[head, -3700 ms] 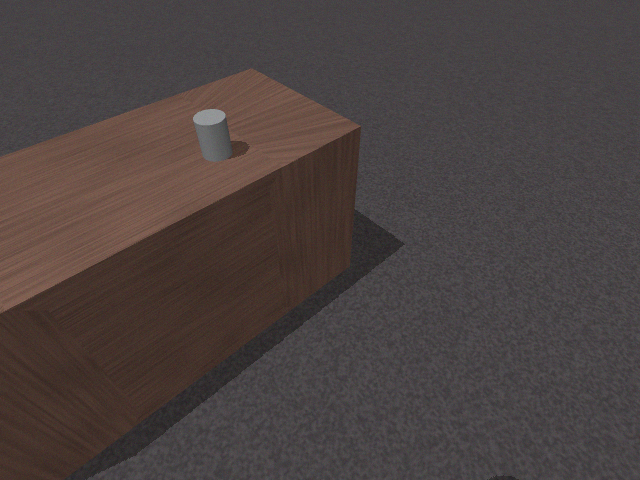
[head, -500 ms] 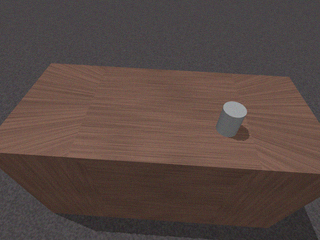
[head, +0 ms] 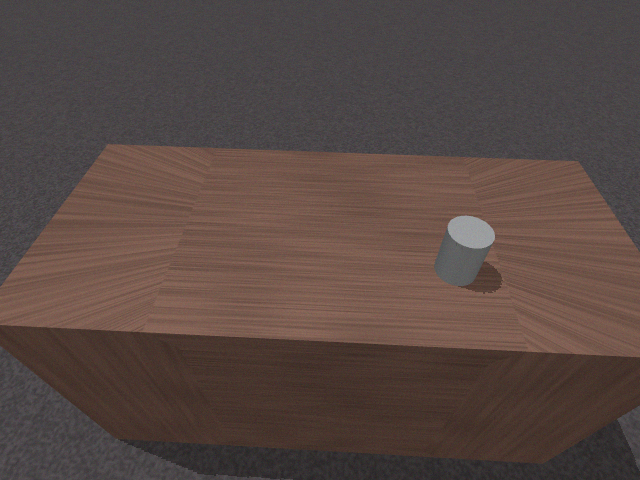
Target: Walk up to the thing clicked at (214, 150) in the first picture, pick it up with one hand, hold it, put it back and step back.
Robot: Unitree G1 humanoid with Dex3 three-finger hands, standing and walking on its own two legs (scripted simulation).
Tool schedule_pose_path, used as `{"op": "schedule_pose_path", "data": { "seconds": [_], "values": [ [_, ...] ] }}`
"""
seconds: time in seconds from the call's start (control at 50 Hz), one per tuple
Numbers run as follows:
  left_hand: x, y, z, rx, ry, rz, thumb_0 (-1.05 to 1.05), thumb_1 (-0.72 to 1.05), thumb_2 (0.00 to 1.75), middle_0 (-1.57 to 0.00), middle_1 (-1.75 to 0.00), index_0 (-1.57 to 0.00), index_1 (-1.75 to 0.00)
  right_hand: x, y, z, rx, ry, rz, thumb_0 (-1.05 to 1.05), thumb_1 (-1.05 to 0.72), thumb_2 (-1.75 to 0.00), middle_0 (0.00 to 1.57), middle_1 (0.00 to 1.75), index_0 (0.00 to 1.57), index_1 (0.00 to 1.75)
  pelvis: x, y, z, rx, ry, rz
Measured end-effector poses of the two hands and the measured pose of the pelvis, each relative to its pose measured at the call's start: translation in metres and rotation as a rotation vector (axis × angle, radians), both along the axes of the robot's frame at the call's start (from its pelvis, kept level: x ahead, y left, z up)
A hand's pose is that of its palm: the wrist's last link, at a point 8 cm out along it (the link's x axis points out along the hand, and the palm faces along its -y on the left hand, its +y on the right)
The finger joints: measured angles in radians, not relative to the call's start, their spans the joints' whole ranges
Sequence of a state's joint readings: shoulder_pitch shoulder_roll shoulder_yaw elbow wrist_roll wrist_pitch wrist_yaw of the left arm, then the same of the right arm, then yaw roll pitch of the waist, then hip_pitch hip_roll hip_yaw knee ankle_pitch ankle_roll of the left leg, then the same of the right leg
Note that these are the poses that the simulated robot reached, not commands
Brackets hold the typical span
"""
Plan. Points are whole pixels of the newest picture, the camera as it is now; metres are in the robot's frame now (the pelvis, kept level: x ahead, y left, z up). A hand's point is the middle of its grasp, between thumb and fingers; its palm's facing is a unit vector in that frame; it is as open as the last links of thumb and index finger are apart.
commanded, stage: walk up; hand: right
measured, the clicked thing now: (462, 251) +0.54 -0.24 -0.07
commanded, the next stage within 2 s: stand in 0.72 s
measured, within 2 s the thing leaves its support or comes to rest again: neither
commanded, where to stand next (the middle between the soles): +0.07 -0.01 m, yaw -3 degrees
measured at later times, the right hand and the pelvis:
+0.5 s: hand out of the picture +0.08 -0.26 -0.15, palm faces +0.01 +0.94 -0.34, open 7.4 cm; pelvis +0.00 +0.00 +0.01, yaw -1 degrees
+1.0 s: hand out of the picture +0.08 -0.26 -0.15, palm faces +0.01 +0.94 -0.33, open 7.4 cm; pelvis +0.01 +0.00 +0.01, yaw -1 degrees
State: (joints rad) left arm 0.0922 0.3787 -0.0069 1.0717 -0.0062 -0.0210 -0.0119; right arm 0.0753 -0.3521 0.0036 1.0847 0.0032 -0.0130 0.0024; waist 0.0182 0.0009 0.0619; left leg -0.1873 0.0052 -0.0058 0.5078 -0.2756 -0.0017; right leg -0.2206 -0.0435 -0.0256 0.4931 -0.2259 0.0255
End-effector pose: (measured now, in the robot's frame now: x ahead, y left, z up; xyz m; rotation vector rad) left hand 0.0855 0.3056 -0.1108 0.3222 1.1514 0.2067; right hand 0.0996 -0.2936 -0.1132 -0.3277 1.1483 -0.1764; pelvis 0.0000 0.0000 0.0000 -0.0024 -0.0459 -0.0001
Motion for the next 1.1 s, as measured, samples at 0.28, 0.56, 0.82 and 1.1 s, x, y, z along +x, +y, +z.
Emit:
{"op": "schedule_pose_path", "data": {
  "seconds": [0.28,0.56,0.82,1.1],
  "values": [
    [-0.011,-0.011,0.002,-0.021,0.063,0.003,0.01,0.9,0.89,-0.21,-0.3,-0.21,-0.3,-0.012,-0.007,0.004,0.001,0.039,-0.035,0.01,-0.91,-0.89,0.2,0.3,0.2,0.3,0.0,-0.002,0.009,0.005,0.0,-0.012],
    [-0.011,-0.015,0.0,-0.03,0.083,0.004,0.01,0.9,0.89,-0.21,-0.3,-0.21,-0.3,-0.031,-0.006,0.002,0.007,0.079,-0.073,0.01,-0.91,-0.89,0.2,0.3,0.2,0.3,0.003,-0.001,0.01,0.005,0.001,-0.022],
    [0.001,-0.013,0.004,-0.015,0.069,-0.012,0.01,0.9,0.89,-0.21,-0.3,-0.21,-0.3,-0.03,-0.005,0.001,0.016,0.076,-0.082,0.01,-0.91,-0.89,0.2,0.3,0.2,0.3,0.006,-0.001,0.011,0.006,0.004,-0.023],
    [0.002,-0.016,0.005,-0.013,0.059,-0.016,0.01,0.9,0.89,-0.21,-0.3,-0.21,-0.3,-0.026,-0.011,0.004,0.009,0.074,-0.07,0.01,-0.91,-0.89,0.2,0.3,0.2,0.3,0.007,-0.006,0.012,0.006,0.005,-0.016]
  ]
}}
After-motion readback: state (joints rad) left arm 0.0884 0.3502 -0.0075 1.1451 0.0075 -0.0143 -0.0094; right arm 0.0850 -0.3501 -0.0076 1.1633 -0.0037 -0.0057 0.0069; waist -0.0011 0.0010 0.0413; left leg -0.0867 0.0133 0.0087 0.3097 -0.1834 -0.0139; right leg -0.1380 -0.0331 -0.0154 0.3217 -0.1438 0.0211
